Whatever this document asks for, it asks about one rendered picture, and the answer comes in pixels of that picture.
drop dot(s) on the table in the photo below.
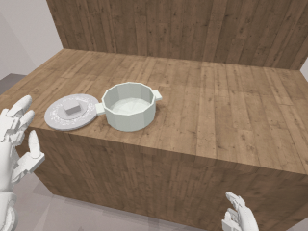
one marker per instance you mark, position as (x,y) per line
(233,115)

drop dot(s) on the left robot hand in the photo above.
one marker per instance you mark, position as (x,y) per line
(13,123)

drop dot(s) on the left robot forearm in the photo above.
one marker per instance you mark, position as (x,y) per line
(8,215)

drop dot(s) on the lid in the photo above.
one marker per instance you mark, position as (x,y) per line
(57,118)

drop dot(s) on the knob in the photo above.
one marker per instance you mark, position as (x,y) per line
(71,106)

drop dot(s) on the right robot hand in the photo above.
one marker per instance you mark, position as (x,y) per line
(243,219)

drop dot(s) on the pot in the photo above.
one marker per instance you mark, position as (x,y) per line
(129,106)

